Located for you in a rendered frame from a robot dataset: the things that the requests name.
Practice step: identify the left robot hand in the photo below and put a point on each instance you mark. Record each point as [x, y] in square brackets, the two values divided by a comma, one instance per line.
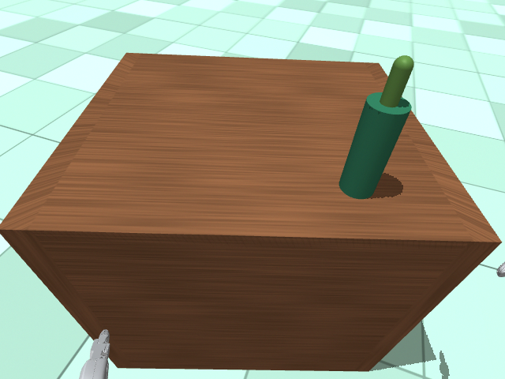
[97, 366]

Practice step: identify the bottle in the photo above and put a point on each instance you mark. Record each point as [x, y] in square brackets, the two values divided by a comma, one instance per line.
[381, 122]

